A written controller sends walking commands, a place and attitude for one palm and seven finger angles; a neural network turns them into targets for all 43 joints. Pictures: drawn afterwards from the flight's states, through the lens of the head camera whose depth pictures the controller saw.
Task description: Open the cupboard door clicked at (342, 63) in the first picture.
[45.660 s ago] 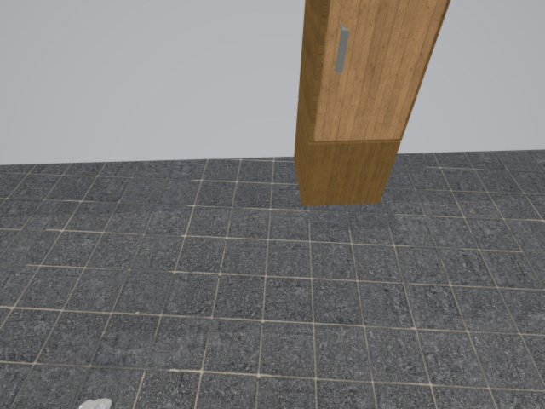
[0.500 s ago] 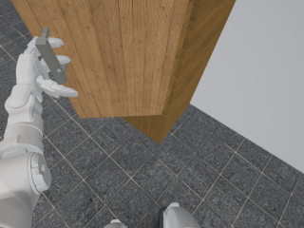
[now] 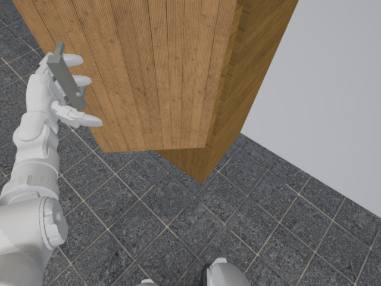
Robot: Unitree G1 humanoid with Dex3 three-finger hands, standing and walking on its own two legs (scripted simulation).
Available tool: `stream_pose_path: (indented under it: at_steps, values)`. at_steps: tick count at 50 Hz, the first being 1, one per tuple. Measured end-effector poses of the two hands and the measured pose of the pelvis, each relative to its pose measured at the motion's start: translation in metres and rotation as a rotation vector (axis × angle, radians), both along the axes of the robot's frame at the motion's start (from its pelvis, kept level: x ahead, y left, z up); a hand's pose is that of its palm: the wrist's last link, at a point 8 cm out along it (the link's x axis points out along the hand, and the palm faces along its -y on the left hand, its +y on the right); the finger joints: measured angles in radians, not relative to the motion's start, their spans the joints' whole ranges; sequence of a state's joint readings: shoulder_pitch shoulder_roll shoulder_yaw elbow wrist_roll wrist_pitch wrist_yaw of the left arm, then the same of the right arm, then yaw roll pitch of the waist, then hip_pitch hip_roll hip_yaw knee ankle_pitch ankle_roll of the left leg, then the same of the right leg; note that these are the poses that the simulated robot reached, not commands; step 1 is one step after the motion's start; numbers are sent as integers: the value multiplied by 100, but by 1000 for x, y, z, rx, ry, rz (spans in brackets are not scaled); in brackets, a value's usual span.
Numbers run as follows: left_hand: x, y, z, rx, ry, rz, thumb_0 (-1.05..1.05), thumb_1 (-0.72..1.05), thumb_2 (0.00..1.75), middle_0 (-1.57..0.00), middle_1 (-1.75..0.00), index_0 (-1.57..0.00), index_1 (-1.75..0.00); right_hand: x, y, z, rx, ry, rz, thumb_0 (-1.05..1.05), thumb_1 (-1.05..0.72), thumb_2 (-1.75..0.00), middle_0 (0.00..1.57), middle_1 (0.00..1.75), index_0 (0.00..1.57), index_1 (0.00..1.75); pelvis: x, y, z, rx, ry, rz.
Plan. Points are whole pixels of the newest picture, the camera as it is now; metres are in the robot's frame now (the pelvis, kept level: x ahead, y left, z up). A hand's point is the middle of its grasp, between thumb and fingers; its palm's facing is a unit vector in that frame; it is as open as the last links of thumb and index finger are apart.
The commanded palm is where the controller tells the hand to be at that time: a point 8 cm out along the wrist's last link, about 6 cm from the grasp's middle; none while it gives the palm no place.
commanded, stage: close the thumb around the handle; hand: left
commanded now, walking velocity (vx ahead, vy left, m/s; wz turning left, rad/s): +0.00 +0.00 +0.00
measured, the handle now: (70, 78) +0.53 +0.22 +0.09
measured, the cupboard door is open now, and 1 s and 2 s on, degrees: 41 42 82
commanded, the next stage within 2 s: pull the door open along its arc in 0.72 s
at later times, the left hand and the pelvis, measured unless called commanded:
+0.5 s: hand (79, 94) +0.49 +0.20 +0.09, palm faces +0.02 -1.00 -0.03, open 8.0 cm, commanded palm +0.46 +0.24 +0.09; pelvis +0.00 +0.00 +0.00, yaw +1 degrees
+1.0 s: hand (79, 95) +0.48 +0.20 +0.09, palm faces +0.01 -1.00 -0.02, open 5.6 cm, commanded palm +0.44 +0.25 +0.09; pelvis +0.00 +0.00 +0.00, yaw +0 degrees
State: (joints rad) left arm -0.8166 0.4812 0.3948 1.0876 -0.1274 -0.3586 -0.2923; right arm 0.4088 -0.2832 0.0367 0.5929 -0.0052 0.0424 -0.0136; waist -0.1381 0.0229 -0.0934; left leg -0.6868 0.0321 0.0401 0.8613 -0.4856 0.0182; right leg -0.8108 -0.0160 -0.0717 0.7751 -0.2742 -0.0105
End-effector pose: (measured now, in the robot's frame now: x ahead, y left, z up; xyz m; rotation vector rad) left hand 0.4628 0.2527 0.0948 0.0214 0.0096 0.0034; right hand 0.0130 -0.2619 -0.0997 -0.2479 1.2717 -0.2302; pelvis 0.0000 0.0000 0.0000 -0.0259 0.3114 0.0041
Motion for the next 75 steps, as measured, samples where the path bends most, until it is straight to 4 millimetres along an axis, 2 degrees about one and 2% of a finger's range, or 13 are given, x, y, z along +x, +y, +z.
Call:
stream_pose_path:
  at_steps: [6, 11, 29, 33, 45, 53, 58, 62, 66, 75]
  values:
    - [-1, 1, -2, 0, 13, 4, -1, -47, 31, -30, -120, -29, -121, 8, 0, 0, -2, -12, 14, 1, -90, -90, 20, 30, 21, 30, 0, 0, 0, 0, -3, 4]
    - [0, 0, -3, -1, 5, 0, -1, -33, 37, -31, -122, -31, -122, 11, 0, -1, -2, -14, 19, 1, -90, -90, 20, 30, 21, 30, 0, 0, 0, 0, -2, 6]
    - [2, 0, -3, 6, 12, 18, 1, 59, 76, -37, -131, -36, -132, 1, 4, -6, 15, 26, 20, 1, -90, -90, 20, 30, 21, 30, 1, -1, -1, 0, 4, 16]
    - [3, 0, -3, 9, 12, 17, 1, 74, 83, -38, -133, -37, -134, -1, 2, -5, 10, 28, 18, 1, -90, -90, 20, 30, 21, 30, 0, -1, -1, 0, 5, 17]
    - [2, 0, -3, 4, 8, 9, 1, 77, 82, -38, -135, -35, -135, 1, -1, -2, 1, 16, 7, 1, -90, -90, 20, 30, 21, 30, 2, -2, -1, 0, 2, 6]
    - [-5, -1, -3, -2, 2, -1, 1, 77, 80, -38, -135, -35, -135, 10, 1, 1, 12, -26, -16, 1, -90, -90, 20, 30, 21, 30, 7, 0, 2, 3, -2, -15]
    - [-21, -3, -4, -9, -9, -15, 1, 76, 77, -37, -135, -35, -135, 26, 5, 4, 32, -73, -18, 1, -90, -90, 20, 30, 21, 30, 12, 2, 6, 4, -11, -25]
    - [-44, -8, -5, -15, -21, -29, 1, 74, 75, -37, -135, -35, -135, 48, 9, 7, 53, -137, -1, 1, -90, -90, 20, 30, 21, 30, 17, 4, 10, 6, -23, -28]
    - [-74, -16, -5, -30, -31, -31, 1, 72, 74, -36, -135, -35, -135, 78, 16, 13, 74, -225, 29, 1, -90, -90, 20, 30, 20, 30, 21, 7, 13, 7, -45, -27]
    - [-138, -56, -5, -94, -37, 221, 3, 70, 73, -35, -135, -36, -131, 155, 41, 28, 138, -415, 146, 1, -90, -90, 20, 30, 20, 30, 22, 6, 18, 9, -108, -10]
